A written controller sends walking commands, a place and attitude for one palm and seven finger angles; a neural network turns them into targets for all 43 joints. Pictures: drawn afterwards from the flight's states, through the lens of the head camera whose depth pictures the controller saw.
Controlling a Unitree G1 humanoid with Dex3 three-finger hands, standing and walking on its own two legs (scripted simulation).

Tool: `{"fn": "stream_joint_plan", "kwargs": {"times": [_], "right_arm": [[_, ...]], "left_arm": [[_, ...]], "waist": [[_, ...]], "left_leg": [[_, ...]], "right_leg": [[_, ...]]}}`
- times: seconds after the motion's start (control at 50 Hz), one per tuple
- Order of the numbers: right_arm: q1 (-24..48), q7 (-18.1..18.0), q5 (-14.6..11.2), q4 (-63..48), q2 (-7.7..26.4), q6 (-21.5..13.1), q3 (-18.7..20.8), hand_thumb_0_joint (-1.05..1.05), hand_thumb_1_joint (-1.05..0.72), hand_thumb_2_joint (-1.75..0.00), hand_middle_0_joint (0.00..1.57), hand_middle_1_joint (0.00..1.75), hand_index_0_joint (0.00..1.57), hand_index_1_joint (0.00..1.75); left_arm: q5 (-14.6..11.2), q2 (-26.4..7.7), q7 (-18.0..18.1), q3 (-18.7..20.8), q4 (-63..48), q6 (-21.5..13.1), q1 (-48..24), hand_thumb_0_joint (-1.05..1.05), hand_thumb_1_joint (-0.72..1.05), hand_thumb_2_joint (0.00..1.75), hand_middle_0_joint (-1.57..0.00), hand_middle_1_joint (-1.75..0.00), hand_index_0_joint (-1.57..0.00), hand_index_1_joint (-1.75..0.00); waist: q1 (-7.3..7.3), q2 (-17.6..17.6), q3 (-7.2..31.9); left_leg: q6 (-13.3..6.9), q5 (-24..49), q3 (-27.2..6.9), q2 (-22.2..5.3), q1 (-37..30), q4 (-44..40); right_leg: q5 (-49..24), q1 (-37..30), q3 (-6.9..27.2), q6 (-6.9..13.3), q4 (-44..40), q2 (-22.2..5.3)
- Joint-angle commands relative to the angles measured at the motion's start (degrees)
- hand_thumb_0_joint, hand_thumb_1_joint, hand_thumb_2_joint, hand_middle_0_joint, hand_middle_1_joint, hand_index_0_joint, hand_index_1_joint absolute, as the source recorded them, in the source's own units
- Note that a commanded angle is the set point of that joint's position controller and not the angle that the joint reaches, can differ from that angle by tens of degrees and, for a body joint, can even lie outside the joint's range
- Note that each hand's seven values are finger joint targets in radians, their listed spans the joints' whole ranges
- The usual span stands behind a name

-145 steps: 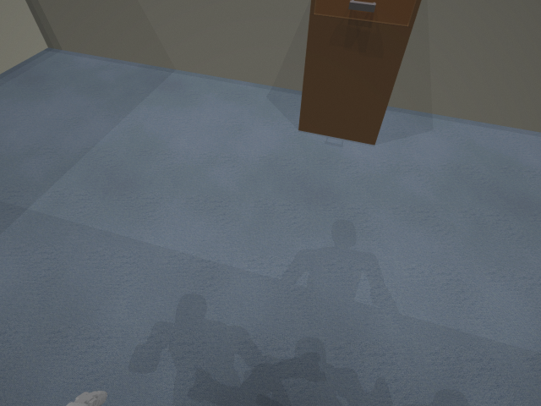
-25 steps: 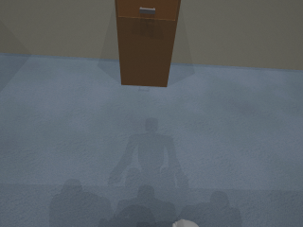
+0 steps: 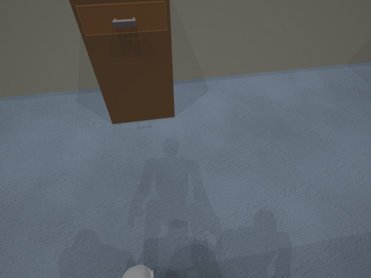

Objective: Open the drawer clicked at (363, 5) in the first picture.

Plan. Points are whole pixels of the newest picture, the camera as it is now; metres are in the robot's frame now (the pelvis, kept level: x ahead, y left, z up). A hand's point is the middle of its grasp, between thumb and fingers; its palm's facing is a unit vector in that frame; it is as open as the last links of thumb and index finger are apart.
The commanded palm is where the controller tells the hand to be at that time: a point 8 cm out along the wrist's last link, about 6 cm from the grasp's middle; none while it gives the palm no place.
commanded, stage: walk to a spot facing it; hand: left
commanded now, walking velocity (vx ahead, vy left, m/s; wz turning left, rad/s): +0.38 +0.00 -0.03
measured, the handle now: (124, 21) +1.27 +0.34 -0.02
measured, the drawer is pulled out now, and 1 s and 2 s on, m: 0.00 0.00 0.00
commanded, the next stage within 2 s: turn to face it in 0.80 s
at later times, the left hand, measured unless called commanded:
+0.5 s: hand (100, 237) +0.25 +0.24 -0.17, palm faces +0.00 -0.99 -0.13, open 7.4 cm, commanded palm none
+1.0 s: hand (138, 157) +0.52 +0.18 -0.17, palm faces -0.13 -0.97 -0.20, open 7.2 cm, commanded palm none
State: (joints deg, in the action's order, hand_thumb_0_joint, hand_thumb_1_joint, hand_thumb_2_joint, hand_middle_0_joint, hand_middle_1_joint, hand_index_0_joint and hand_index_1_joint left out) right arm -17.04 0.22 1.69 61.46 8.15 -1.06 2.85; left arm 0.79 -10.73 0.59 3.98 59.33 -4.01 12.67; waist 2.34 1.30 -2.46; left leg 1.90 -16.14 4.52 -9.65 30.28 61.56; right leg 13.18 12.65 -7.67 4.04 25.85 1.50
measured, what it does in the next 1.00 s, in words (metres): walks ahead: left foot, then right foot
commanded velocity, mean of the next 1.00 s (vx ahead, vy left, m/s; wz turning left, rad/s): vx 0.30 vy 0.00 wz -0.09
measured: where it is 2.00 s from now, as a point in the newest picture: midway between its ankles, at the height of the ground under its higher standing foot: (186, 221)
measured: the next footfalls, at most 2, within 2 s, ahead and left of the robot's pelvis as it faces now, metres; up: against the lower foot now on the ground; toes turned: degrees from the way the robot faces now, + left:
left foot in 0.22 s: +0.22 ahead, +0.16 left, +0.00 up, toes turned +10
right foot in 0.74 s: +0.47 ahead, -0.10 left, +0.00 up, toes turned -18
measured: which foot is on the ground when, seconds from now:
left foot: up 0.00-0.20, down 0.22-0.74, up 0.76-1.00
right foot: down 0.00-0.24, up 0.26-0.72, down 0.74-1.00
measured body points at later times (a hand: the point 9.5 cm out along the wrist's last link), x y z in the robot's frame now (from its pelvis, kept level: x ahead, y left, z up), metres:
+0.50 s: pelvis +0.22 +0.07 +0.01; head +0.23 +0.09 +0.46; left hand +0.25 +0.30 -0.16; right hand +0.19 -0.16 -0.14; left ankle +0.19 +0.15 -0.74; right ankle +0.25 -0.09 -0.65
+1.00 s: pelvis +0.43 +0.01 +0.00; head +0.44 +0.00 +0.45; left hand +0.53 +0.23 -0.15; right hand +0.43 -0.23 -0.16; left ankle +0.51 +0.13 -0.69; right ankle +0.44 -0.09 -0.74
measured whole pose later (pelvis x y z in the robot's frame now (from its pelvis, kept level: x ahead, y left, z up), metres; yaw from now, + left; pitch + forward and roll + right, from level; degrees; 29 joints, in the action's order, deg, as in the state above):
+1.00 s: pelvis +0.43 +0.01 +0.00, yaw -9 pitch -1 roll -2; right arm -13.8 -0.8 1.4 60.0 9.5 -0.7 3.1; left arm 0.9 -9.9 0.8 2.8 61.2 -3.3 12.3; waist 2.1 1.7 -1.8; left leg 2.3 -16.7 5.0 -8.8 29.5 54.3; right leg 13.2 12.4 -9.8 2.8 26.7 0.1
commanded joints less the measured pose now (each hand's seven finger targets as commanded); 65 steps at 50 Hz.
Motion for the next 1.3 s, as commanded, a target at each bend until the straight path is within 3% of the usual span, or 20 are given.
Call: {"fn": "stream_joint_plan", "kwargs": {"times": [0.0,0.12,0.18,0.22,0.28,0.32,0.38,0.62,0.68,0.7,0.72,0.74,0.8,0.88,1.04,1.08,1.1,1.14,1.2,1.28], "right_arm": [[-0.80,0.98,-0.12,-3.26,2.23,-0.63,0.58,0.00,-0.90,-0.90,0.20,0.30,0.20,0.30],[7.65,1.63,-0.42,-6.35,4.39,-2.15,0.54,0.00,-0.90,-0.90,0.20,0.30,0.20,0.30],[-2.71,0.64,-0.08,-2.87,8.24,-3.01,1.29,0.00,-0.90,-0.90,0.20,0.30,0.20,0.30],[-16.12,-0.31,0.69,0.35,17.98,-3.02,3.40,0.00,-0.90,-0.90,0.20,0.30,0.20,0.30],[-5.96,-1.07,-0.05,-1.92,10.23,-3.34,1.39,0.00,-0.90,-0.90,0.20,0.30,0.20,0.30],[-3.14,-1.32,-0.13,-1.98,7.82,-4.10,0.71,0.00,-0.90,-0.90,0.20,0.30,0.20,0.30],[-3.87,-1.57,-0.52,-1.04,6.28,-4.54,0.59,0.00,-0.90,-0.90,0.20,0.30,0.20,0.30],[-12.25,-1.56,0.17,3.87,6.79,-3.69,0.91,0.00,-0.90,-0.90,0.20,0.30,0.20,0.30],[-10.59,-1.46,-0.39,3.84,8.40,-3.31,1.19,0.00,-0.90,-0.90,0.20,0.30,0.20,0.30],[-9.91,-0.85,-1.04,3.07,7.55,-3.43,0.95,0.00,-0.90,-0.90,0.20,0.30,0.20,0.30],[-11.46,-0.96,-1.86,1.06,3.36,-3.91,0.22,0.00,-0.90,-0.90,0.20,0.30,0.20,0.30],[-7.67,-1.16,-1.94,-0.29,4.45,-3.71,0.36,0.00,-0.90,-0.90,0.20,0.30,0.20,0.30],[-2.61,-0.94,-0.62,-1.01,3.32,-2.22,0.53,0.00,-0.90,-0.90,0.20,0.30,0.20,0.30],[-8.52,-0.50,-0.29,0.66,0.50,0.01,0.03,0.00,-0.90,-0.90,0.20,0.30,0.20,0.30],[1.44,0.27,-0.74,-3.34,2.43,-0.22,-0.45,0.00,-0.90,-0.90,0.20,0.30,0.20,0.30],[-0.56,0.40,-0.61,-2.90,4.77,-0.38,-0.15,0.00,-0.90,-0.90,0.20,0.30,0.20,0.30],[-2.69,0.28,-0.44,-2.55,7.69,-0.55,0.39,0.00,-0.90,-0.90,0.20,0.30,0.20,0.30],[-5.51,-0.74,0.03,-3.16,13.91,-0.02,1.36,0.00,-0.90,-0.90,0.20,0.30,0.20,0.30],[0.95,-1.52,-0.15,-5.18,12.01,0.08,0.95,0.00,-0.90,-0.90,0.20,0.30,0.20,0.30],[3.30,-1.60,-0.61,-6.10,11.27,-0.17,0.98,0.00,-0.90,-0.90,0.20,0.30,0.20,0.30]], "left_arm": [[0.55,-5.68,-0.19,0.23,-0.63,-0.86,4.57,0.00,0.90,0.90,-0.20,-0.30,-0.20,-0.30],[0.75,-8.09,-0.30,0.53,1.10,-0.43,8.18,0.00,0.90,0.90,-0.20,-0.30,-0.20,-0.30],[0.32,-7.26,-0.50,0.45,1.41,0.03,7.95,0.00,0.90,0.90,-0.20,-0.30,-0.20,-0.30],[-0.06,-3.07,-1.06,-0.45,-1.48,-0.14,7.69,0.00,0.90,0.90,-0.20,-0.30,-0.20,-0.30],[0.57,-3.99,-1.81,0.14,-1.04,0.37,1.43,0.00,0.90,0.90,-0.20,-0.30,-0.20,-0.30],[1.03,-1.25,-1.94,0.12,0.40,1.63,5.16,0.00,0.90,0.90,-0.20,-0.30,-0.20,-0.30],[1.11,-0.24,-1.93,0.31,0.70,3.03,6.25,0.00,0.90,0.90,-0.20,-0.30,-0.20,-0.30],[0.86,0.21,-2.36,-0.17,-4.66,2.55,-8.90,0.00,0.90,0.90,-0.20,-0.30,-0.20,-0.30],[1.29,-2.88,-1.80,0.67,-0.16,1.27,5.55,0.00,0.90,0.90,-0.20,-0.30,-0.20,-0.30],[1.52,-7.14,-1.24,1.86,2.44,0.56,14.10,0.00,0.90,0.90,-0.20,-0.30,-0.20,-0.30],[1.14,-13.79,-0.44,3.39,3.72,0.20,20.11,0.00,0.90,0.90,-0.20,-0.30,-0.20,-0.30],[-0.33,-16.02,-0.24,3.51,3.70,0.60,19.32,0.00,0.90,0.90,-0.20,-0.30,-0.20,-0.30],[-0.07,-7.52,0.45,1.10,0.02,0.41,5.28,0.00,0.90,0.90,-0.20,-0.30,-0.20,-0.30],[0.76,-4.21,0.77,-0.14,-0.47,-0.30,0.84,0.00,0.90,0.90,-0.20,-0.30,-0.20,-0.30],[0.37,-6.42,0.74,-0.26,0.35,0.73,2.59,0.00,0.90,0.90,-0.20,-0.30,-0.20,-0.30],[0.20,-6.58,1.01,-0.08,0.24,1.75,2.74,0.00,0.90,0.90,-0.20,-0.30,-0.20,-0.30],[-0.06,-5.54,0.97,-0.17,0.02,2.32,4.42,0.00,0.90,0.90,-0.20,-0.30,-0.20,-0.30],[-0.46,-2.98,1.06,-0.77,-1.92,3.14,5.17,0.00,0.90,0.90,-0.20,-0.30,-0.20,-0.30],[0.20,-3.72,0.69,-0.31,-2.25,3.46,1.21,0.00,0.90,0.90,-0.20,-0.30,-0.20,-0.30],[0.08,-3.14,0.69,-0.27,-1.82,4.13,2.87,0.00,0.90,0.90,-0.20,-0.30,-0.20,-0.30]], "waist": [[-1.24,-7.92,-1.91],[-3.13,-6.41,-3.32],[2.06,1.12,0.81],[5.79,22.73,8.57],[2.01,2.97,-1.49],[-1.26,4.55,-1.33],[-2.66,4.95,-1.88],[-0.05,5.53,-5.62],[-7.02,2.89,3.17],[-10.83,-1.61,8.67],[-11.11,-13.93,16.15],[-10.63,-10.76,14.98],[-4.81,-3.81,1.21],[0.88,-6.65,0.84],[-1.96,-8.05,-0.93],[-0.94,-2.64,0.30],[-0.47,4.87,2.05],[0.56,19.37,4.94],[-0.85,8.17,3.85],[-1.88,4.42,7.07]], "left_leg": [[0.75,4.47,0.22,-0.87,-0.25,-10.94],[-0.77,3.05,2.63,1.79,-5.50,-24.49],[-2.23,3.38,3.73,4.04,-26.13,-33.55],[-10.97,-0.85,-27.13,-18.40,-42.09,-47.13],[-9.90,-3.44,-18.10,-15.16,-27.43,-50.14],[-7.47,2.74,-7.67,-11.07,-22.72,-50.79],[-7.19,7.65,-1.49,-8.55,-22.01,-52.36],[-7.80,27.89,7.17,-9.76,-32.11,-47.33],[-5.14,46.06,10.64,-7.08,-29.89,-26.43],[-3.10,35.83,11.80,-4.82,-18.33,-12.19],[-0.36,-7.06,10.58,4.24,-0.65,8.30],[-1.06,-17.04,2.88,4.95,3.69,17.70],[-1.28,-5.46,-3.45,-1.37,3.34,14.97],[0.47,-2.78,-0.83,-0.93,-5.48,-0.17],[0.34,4.61,1.65,2.92,-10.68,-22.57],[0.19,11.31,1.62,3.37,-17.87,-29.87],[-1.16,20.53,-2.80,0.63,-22.96,-33.09],[-11.27,27.18,-23.90,-13.81,-25.22,-44.10],[-12.13,17.62,-21.31,-10.24,-20.03,-45.00],[-11.00,22.12,-14.09,-6.44,-21.45,-44.74]], "right_leg": [[-0.40,2.65,11.58,5.89,-15.82,-14.68],[-2.03,-2.66,13.19,5.00,-12.23,-16.52],[-11.61,3.42,7.79,1.84,4.78,-11.28],[19.03,22.61,1.63,-2.69,38.56,-0.71],[8.21,26.32,7.75,-2.29,46.84,-8.08],[3.61,21.78,7.34,-3.38,44.38,-8.80],[-1.26,22.17,6.32,-4.61,41.42,-9.03],[-2.25,19.27,-0.44,-2.01,12.43,-5.98],[-3.82,-2.41,-4.18,0.63,4.68,-0.63],[-6.99,-17.61,3.00,3.05,4.65,-6.99],[-17.16,-32.26,29.39,10.75,0.66,-24.17],[-21.98,-28.38,34.45,13.99,-5.06,-28.08],[-7.93,-4.12,22.46,8.31,-10.63,-22.71],[-10.46,7.25,9.62,5.13,-12.89,-17.31],[-13.82,1.29,2.92,2.11,-8.27,-17.59],[-10.64,1.86,0.79,-0.48,-1.48,-16.22],[-4.86,4.49,-1.54,-2.87,5.95,-13.02],[24.92,12.10,-1.35,-7.09,26.73,-4.48],[17.94,15.58,6.16,-6.58,36.62,-7.24],[12.27,13.34,5.97,-7.62,32.99,-7.06]]}}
